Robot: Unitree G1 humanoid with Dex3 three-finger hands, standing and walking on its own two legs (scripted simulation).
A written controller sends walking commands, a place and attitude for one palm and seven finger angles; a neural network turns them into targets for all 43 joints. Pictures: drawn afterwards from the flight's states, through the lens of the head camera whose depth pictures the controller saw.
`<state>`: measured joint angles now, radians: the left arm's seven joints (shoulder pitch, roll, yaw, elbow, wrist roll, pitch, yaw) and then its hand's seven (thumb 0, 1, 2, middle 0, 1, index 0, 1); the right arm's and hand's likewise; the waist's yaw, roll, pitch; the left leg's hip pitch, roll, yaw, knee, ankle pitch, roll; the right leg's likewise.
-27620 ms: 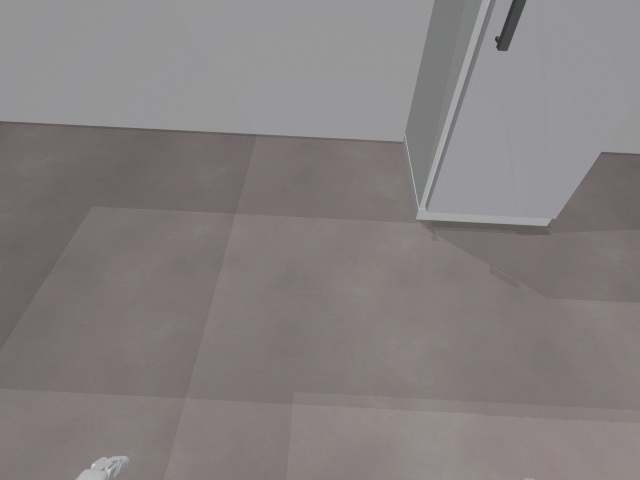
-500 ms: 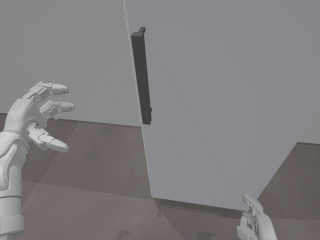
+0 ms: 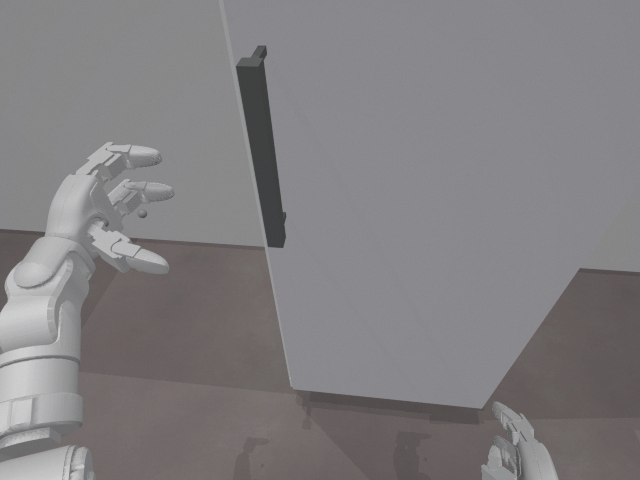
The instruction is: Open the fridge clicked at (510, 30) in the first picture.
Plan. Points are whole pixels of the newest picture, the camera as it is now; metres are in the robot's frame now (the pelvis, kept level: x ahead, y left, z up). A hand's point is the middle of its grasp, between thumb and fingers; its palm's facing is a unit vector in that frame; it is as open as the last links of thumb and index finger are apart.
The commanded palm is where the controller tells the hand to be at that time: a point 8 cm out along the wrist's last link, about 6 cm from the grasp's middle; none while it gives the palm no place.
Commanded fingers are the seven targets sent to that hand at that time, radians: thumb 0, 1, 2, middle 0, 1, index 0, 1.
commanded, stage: move the hooked fingers beside the handle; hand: left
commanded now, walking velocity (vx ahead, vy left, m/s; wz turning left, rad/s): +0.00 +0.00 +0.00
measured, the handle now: (269, 159) +0.49 +0.12 +0.17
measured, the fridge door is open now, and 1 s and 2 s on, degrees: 0 0 0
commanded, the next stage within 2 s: none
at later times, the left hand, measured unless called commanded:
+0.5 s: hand (183, 188) +0.39 +0.21 +0.19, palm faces +0.00 -1.00 -0.04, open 14.0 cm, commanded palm +0.37 +0.25 +0.19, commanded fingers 0.00 -0.50 0.30 -0.30 -1.20 -0.30 -1.20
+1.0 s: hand (213, 165) +0.45 +0.19 +0.19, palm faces +0.02 -1.00 -0.02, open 14.0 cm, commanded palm +0.42 +0.24 +0.18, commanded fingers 0.00 -0.50 0.30 -0.30 -1.20 -0.30 -1.20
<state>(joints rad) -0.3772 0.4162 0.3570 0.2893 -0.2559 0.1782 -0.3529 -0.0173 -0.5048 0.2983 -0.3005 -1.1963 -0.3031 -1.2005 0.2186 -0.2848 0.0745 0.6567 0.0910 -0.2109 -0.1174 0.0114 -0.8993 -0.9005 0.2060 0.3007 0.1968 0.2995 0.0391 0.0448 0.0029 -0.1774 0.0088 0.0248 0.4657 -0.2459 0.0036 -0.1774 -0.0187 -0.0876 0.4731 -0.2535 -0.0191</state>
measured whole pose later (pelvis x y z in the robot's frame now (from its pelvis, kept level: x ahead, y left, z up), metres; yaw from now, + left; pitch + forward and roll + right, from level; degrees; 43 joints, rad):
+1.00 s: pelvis +0.01 +0.00 +0.00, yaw -2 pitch +2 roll +0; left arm -0.74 0.40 0.30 0.73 -0.16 0.08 -0.20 -0.02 -0.50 0.30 -0.30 -1.20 -0.30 -1.20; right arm 0.29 -0.27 0.06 0.68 0.07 -0.12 -0.09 0.01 -0.90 -0.90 0.21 0.30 0.20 0.30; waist -0.04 0.03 -0.01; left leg -0.24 0.02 0.05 0.46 -0.25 0.01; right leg -0.25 -0.01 -0.06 0.47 -0.24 -0.02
